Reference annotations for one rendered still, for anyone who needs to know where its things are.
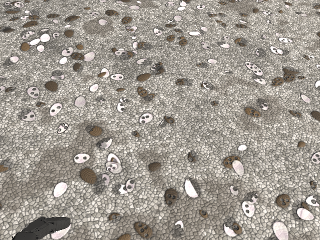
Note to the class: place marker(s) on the left robot hand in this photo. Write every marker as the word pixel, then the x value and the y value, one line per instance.
pixel 41 227

